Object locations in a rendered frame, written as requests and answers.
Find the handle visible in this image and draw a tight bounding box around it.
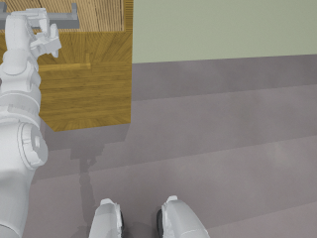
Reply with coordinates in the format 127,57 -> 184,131
0,1 -> 80,30
38,62 -> 92,77

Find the left robot hand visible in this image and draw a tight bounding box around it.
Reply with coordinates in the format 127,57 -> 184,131
5,8 -> 61,60

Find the robot right thigh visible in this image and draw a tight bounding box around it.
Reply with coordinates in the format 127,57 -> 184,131
161,199 -> 210,238

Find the robot left forearm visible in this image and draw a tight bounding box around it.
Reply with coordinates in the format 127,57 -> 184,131
0,49 -> 42,130

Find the right robot shin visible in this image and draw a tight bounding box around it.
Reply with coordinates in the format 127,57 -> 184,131
162,195 -> 177,238

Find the drawer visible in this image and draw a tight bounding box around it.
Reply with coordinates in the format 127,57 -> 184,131
0,0 -> 125,34

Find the cabinet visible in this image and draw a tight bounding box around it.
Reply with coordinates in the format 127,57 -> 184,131
0,0 -> 134,132

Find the robot left upper arm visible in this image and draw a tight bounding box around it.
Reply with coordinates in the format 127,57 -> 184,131
0,122 -> 49,238

